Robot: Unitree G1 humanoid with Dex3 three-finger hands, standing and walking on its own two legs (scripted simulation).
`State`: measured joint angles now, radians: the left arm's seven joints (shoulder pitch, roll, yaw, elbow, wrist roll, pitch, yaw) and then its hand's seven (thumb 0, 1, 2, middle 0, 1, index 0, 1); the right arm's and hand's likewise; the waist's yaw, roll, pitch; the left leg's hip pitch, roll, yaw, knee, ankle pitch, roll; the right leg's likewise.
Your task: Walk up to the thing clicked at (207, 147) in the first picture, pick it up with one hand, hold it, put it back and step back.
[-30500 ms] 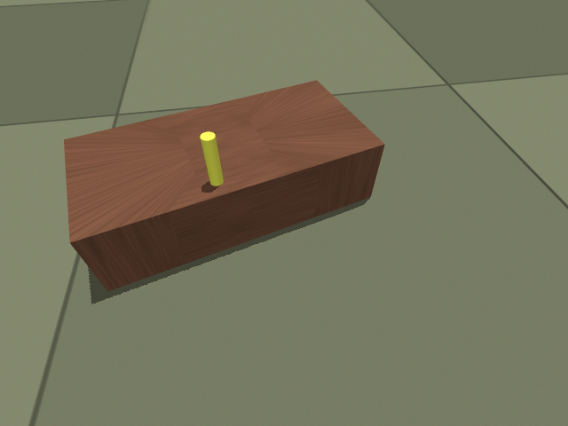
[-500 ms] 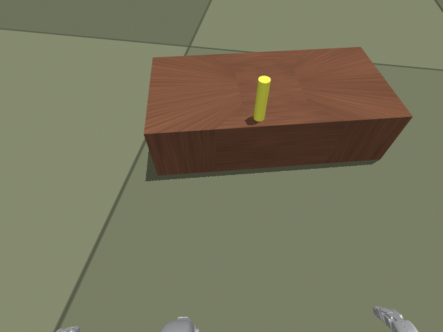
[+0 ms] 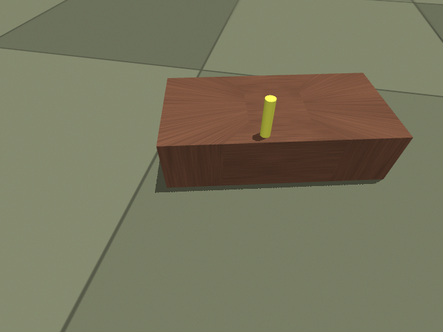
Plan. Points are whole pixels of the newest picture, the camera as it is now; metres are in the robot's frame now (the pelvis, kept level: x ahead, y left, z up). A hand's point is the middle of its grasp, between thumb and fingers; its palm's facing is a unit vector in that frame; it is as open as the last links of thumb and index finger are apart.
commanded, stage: step back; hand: right
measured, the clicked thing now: (267, 117) +1.07 -0.20 -0.33
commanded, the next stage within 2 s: stand in 0.50 s
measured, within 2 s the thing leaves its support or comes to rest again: neither
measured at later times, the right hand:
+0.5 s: hand out of the picture +0.15 -0.22 -0.14, palm faces -0.02 +0.94 -0.33, open 7.4 cm
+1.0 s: hand out of the picture +0.13 -0.24 -0.14, palm faces +0.01 +0.94 -0.33, open 7.4 cm
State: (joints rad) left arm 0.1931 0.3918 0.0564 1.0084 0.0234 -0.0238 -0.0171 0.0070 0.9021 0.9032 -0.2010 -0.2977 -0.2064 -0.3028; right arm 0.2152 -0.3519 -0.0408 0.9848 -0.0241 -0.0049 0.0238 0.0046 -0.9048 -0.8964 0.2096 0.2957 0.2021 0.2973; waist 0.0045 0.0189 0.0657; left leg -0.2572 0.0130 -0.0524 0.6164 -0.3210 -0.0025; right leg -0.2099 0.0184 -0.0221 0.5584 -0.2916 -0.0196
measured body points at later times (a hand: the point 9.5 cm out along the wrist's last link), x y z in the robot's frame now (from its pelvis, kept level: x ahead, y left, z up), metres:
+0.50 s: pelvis +0.05 +0.02 +0.01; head +0.07 +0.03 +0.46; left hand +0.12 +0.33 -0.12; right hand +0.15 -0.27 -0.12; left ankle +0.06 +0.14 -0.73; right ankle +0.02 -0.11 -0.73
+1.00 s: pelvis +0.04 +0.01 +0.02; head +0.05 +0.01 +0.47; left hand +0.14 +0.31 -0.11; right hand +0.13 -0.29 -0.11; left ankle +0.06 +0.14 -0.73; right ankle +0.02 -0.11 -0.73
